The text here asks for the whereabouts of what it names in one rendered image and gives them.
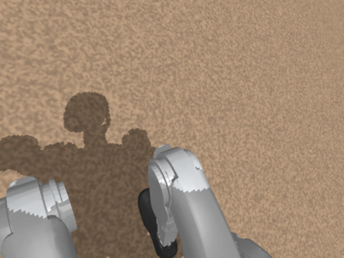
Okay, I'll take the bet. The right robot foot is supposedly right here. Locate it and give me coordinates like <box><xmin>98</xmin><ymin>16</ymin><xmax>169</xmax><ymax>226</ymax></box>
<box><xmin>138</xmin><ymin>188</ymin><xmax>177</xmax><ymax>258</ymax></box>

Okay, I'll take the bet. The right robot hand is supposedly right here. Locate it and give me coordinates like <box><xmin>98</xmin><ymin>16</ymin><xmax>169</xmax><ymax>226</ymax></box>
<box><xmin>231</xmin><ymin>232</ymin><xmax>273</xmax><ymax>258</ymax></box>

